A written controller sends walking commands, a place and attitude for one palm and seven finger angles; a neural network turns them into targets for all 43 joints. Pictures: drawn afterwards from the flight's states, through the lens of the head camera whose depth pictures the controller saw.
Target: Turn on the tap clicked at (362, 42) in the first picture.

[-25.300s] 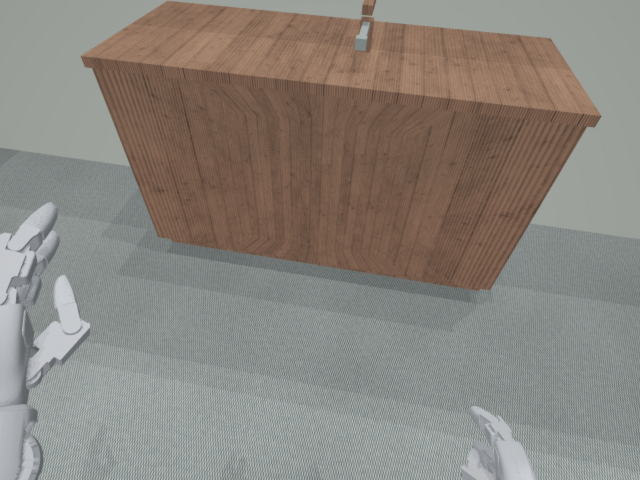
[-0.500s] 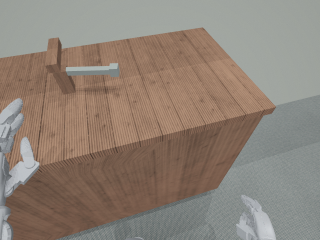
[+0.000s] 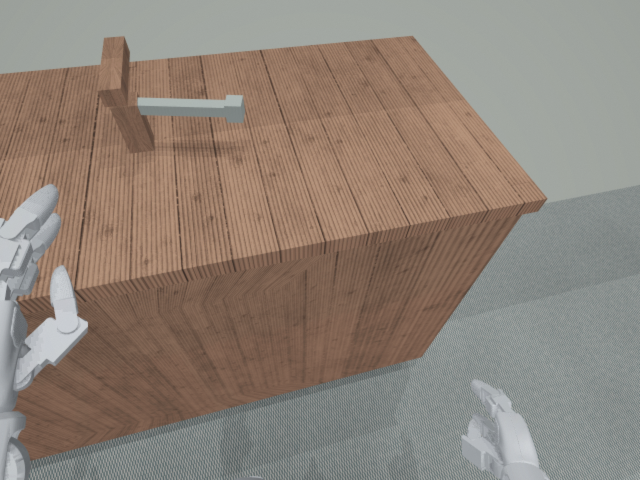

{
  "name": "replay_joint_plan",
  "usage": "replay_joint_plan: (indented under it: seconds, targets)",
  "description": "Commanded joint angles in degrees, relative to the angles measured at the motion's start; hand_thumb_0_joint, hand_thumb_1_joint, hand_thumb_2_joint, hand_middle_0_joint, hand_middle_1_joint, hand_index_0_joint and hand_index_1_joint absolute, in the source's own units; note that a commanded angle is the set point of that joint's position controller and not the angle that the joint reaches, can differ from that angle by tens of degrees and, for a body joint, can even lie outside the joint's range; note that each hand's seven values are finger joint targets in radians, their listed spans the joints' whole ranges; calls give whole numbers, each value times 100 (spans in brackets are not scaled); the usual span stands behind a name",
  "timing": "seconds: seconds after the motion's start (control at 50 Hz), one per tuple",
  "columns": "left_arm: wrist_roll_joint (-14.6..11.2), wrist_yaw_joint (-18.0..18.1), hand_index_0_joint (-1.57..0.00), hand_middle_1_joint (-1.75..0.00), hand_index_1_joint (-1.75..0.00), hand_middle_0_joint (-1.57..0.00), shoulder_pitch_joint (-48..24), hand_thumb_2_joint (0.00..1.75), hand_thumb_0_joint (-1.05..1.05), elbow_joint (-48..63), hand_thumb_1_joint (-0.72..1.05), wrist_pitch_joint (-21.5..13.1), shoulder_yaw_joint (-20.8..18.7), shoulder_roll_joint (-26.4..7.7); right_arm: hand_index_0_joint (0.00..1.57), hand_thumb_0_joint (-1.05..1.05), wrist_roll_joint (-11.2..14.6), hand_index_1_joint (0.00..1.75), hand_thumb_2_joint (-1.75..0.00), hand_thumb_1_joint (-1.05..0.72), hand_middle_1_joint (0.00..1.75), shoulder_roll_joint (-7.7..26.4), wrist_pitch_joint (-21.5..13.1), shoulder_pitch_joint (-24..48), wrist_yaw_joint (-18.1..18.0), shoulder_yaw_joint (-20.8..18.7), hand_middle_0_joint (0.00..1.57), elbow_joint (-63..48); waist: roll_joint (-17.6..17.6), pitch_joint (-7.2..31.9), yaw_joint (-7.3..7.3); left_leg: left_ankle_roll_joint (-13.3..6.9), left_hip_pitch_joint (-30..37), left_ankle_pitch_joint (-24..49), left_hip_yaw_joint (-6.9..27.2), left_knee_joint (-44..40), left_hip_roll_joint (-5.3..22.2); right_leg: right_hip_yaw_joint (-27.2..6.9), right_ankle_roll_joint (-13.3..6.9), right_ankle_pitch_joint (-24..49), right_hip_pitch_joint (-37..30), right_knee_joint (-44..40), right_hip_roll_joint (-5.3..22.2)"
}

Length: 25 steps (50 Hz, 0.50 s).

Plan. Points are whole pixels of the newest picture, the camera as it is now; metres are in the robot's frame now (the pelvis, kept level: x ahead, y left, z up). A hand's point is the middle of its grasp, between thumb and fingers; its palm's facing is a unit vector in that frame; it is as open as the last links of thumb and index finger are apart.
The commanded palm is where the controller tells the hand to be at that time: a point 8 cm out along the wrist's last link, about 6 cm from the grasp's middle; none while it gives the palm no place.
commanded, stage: step back with the hand held close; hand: left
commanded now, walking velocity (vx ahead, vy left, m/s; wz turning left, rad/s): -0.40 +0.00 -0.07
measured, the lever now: (234, 108) +0.59 +0.15 +0.12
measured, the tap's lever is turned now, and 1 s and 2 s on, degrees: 76 76 76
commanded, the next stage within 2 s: stop stepping back and stand still in 0.34 s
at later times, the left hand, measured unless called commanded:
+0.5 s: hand out of the picture +0.08 +0.16 +0.16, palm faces +0.23 -0.86 -0.45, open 7.4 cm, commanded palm +0.03 +0.23 +0.18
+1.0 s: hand out of the picture -0.04 +0.17 +0.16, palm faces +0.37 -0.86 -0.35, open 7.4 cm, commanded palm -0.09 +0.22 +0.18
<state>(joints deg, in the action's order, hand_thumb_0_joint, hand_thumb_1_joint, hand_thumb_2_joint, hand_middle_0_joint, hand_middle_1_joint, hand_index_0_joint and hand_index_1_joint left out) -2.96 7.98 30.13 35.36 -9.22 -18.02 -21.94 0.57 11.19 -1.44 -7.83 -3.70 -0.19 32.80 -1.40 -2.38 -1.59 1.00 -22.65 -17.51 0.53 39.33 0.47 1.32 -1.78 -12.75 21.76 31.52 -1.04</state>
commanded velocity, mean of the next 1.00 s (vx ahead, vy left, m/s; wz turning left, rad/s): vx -0.02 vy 0.04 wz -0.02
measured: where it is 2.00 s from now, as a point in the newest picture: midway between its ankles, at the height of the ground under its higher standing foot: outside the picture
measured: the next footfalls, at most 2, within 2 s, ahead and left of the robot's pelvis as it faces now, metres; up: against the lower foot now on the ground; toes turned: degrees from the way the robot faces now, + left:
left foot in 0.02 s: +0.04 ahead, +0.13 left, +0.00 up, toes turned +1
right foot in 0.30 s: -0.02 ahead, -0.13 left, +0.00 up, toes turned -3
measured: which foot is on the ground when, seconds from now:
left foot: up 0.00-0.00, down 0.02-0.32, up 0.34-0.56, down 0.58-1.00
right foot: down 0.00-0.04, up 0.06-0.28, down 0.30-0.60, up 0.62-0.76, down 0.78-1.00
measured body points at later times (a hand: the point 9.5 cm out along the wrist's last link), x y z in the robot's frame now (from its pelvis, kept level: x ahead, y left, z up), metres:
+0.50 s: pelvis -0.14 -0.04 +0.00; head -0.10 -0.04 +0.45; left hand +0.06 +0.21 +0.19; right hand +0.02 -0.28 -0.08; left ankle -0.15 +0.09 -0.69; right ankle -0.06 -0.13 -0.73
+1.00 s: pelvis -0.25 -0.06 +0.00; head -0.26 -0.06 +0.45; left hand -0.06 +0.21 +0.18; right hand -0.09 -0.29 -0.08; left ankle -0.24 +0.07 -0.73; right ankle -0.15 -0.14 -0.72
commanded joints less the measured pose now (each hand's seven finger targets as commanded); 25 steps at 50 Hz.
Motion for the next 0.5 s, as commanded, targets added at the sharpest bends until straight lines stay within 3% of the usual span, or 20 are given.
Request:
replay_joint_plan:
  seconds: [0.0, 0.02, 0.04, 0.06, 0.08, 0.1, 0.12, 0.16, 0.22, 0.24, 0.26, 0.28, 0.3, 0.32, 0.34, 0.38, 0.4, 0.42, 0.46, 0.48]
  targets:
    - [-56, 246, -20, -30, -30, -20, 80, 90, 0, 1316, 90, -408, -1106, -1123, 20, 0, 40, 30, -90, -90, 30, 614, -203, 345, -114, -294, 20, -863, 869, 1516, 148, -349, 1306, 3610, 657, -1549, 1210, -431, 247, 2010, -495, 494, 689]
    - [-88, 231, -20, -30, -30, -20, 101, 90, 0, 1289, 90, -393, -1114, -1123, 20, 0, 56, 30, -90, -90, 30, 617, -282, 294, -83, -321, 20, -899, 1115, 1691, 199, -513, 1824, 4619, 848, -1495, 1597, -313, 329, 239, 52, 948, 349]
    - [-105, 226, -20, -30, -30, -20, 92, 90, 0, 1351, 90, -386, -1100, -1083, 20, 0, -26, 30, -90, -90, 30, 547, -373, 261, -59, -292, 20, -891, 1556, 1704, 189, -738, 2080, 5392, 1173, -1519, 1841, -327, 320, -1080, 616, 1463, 193]
    - [-59, 199, -20, -30, -30, -20, -60, 90, 0, 1469, 90, -379, -1038, -1014, 20, 0, -114, 30, -90, -90, 30, 556, -475, 176, -20, -277, 20, -808, 1643, 1592, 195, -840, 2006, 5395, 1183, -1582, 1906, -447, 308, -1549, 741, 2004, 142]
    - [-86, 215, -20, -30, -30, -20, -259, 90, 0, 1541, 90, -355, -930, -912, 20, 0, -90, 30, -90, -90, 30, 560, -563, 103, -1, -284, 20, -742, 1551, 1567, 167, -879, 2318, 5692, 1073, -1436, 1922, -514, 306, -1606, 975, 2037, 133]
    - [-44, 234, -20, -30, -30, -20, -272, 90, 0, 1338, 90, -289, -881, -834, 20, 0, -63, 30, -90, -90, 30, 607, -635, 14, 30, -316, 20, -637, 1211, 1454, 163, -848, 2505, 5683, 851, -1411, 1831, -483, 325, -1400, 1024, 1902, 118]
    - [-13, 231, -20, -30, -30, -20, -283, 90, 0, 1177, 90, -208, -754, -694, 20, 0, -44, 30, -90, -90, 30, 660, -661, 33, 68, -330, 20, -630, 1123, 1312, 164, -776, 2333, 5298, 647, -1459, 1751, -421, 337, -1170, 851, 1672, 138]
    - [14, 197, -20, -30, -30, -20, -441, 90, 0, 1046, 90, -89, -618, -609, 20, 0, -45, 30, -90, -90, 30, 723, -675, 182, 104, -293, 20, -685, 1165, 1007, 214, -674, 1640, 4129, 494, -1728, 1678, -256, 356, -881, 296, 1170, 147]
    - [9, 158, -20, -30, -30, -20, -530, 90, 0, 945, 90, -17, -595, -640, 20, 0, -51, 30, -90, -90, 30, 753, -632, 330, 107, -219, 20, -785, 1269, 919, 277, -560, 958, 2647, 405, -1704, 1566, -172, 355, -316, -501, 156, 151]
    - [3, 131, -20, -30, -30, -20, -588, 90, 0, 1009, 90, -41, -607, -676, 20, 0, -29, 30, -90, -90, 30, 758, -629, 358, 110, -214, 20, -834, 1101, 946, 308, -464, 804, 1956, 345, -1485, 1429, -132, 364, 94, -734, -353, 165]
    - [12, 109, -20, -30, -30, -20, -623, 90, 0, 1037, 90, -81, -712, -815, 20, 0, -35, 30, -90, -90, 30, 744, -602, 443, 114, -196, 20, -889, 700, 781, 347, -312, 443, 1049, 261, -1048, 1220, -189, 342, 731, -890, -1044, 283]
    - [58, 107, -20, -30, -30, -20, -649, 90, 0, 1095, 90, -105, -865, -1084, 20, 0, -48, 30, -90, -90, 30, 627, -536, 425, 106, -175, 20, -921, -279, 737, 253, -87, -2, 47, -152, -304, 716, -726, 120, 2079, -1020, -1319, 921]
    - [-32, 92, -20, -30, -30, -20, -546, 90, 0, 1140, 90, -125, -831, -1112, 20, 0, 64, 30, -90, -90, 30, 506, -518, 330, 104, -242, 20, -985, -1418, 1082, 305, 172, -122, -974, -480, 1191, 21, -1829, -410, 1964, -624, -1704, 1986]
    - [-95, 83, -20, -30, -30, -20, -185, 90, 0, 1116, 90, -140, -858, -1041, 20, 0, 72, 30, -90, -90, 30, 532, -505, 242, 109, -331, 20, -903, -1401, 1352, 315, 168, -23, -1018, 79, 2452, -72, -1840, -653, 1799, -421, -1700, 2163]
    - [-69, 66, -20, -30, -30, -20, 98, 90, 0, 1127, 90, -126, -893, -981, 20, 0, 43, 30, -90, -90, 30, 310, -459, 373, 123, -223, 20, -913, -838, 1254, 204, 179, -307, -934, 274, 2830, 44, -1717, -735, 1753, -433, -1414, 2056]
    - [-62, 99, -20, -30, -30, -20, 251, 90, 0, 1192, 90, -171, -957, -916, 20, 0, -47, 30, -90, -90, 30, 197, -327, 433, 99, -75, 20, -880, -225, 1258, 128, 198, -351, -845, 136, 2052, 173, -1267, -637, 1889, -649, -1174, 1781]
    - [-43, 176, -20, -30, -30, -20, 382, 90, 0, 1051, 90, -144, -1102, -986, 20, 0, -41, 30, -90, -90, 30, 196, -259, 375, 38, -90, 20, -842, -518, 1264, 118, 178, -76, -812, -7, 1568, 171, -1173, -487, 1437, -569, -1238, 1614]
    - [-32, 201, -20, -30, -30, -20, 397, 90, 0, 1011, 90, -140, -1008, -890, 20, 0, -54, 30, -90, -90, 30, 253, -241, 329, 0, -116, 20, -826, -746, 1271, 124, 131, 124, -881, -131, 1058, 103, -1230, -447, 1071, -567, -1371, 1573]
    - [-16, 270, -20, -30, -30, -20, 402, 90, 0, 892, 90, -82, -996, -901, 20, 0, -31, 30, -90, -90, 30, 410, -264, 159, -35, -164, 20, -880, -851, 1336, 114, -64, 580, -929, -301, 394, 6, -1473, -427, -236, -469, -1607, 1663]
    - [-20, 307, -20, -30, -30, -20, 360, 90, 0, 744, 90, -24, -942, -879, 20, 0, -4, 30, -90, -90, 30, 493, -288, 75, -63, -194, 20, -884, -813, 1189, 60, -146, 752, -901, -290, -121, 31, -1461, -382, -647, -430, -1652, 1630]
